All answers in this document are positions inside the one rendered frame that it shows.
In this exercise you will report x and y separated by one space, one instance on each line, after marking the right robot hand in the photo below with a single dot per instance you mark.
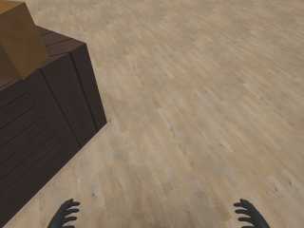
254 216

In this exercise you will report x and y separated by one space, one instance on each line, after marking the carton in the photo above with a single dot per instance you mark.
21 47

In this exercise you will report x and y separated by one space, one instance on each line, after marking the pedestal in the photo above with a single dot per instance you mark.
46 119

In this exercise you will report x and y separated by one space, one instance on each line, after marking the left robot hand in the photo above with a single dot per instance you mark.
59 219

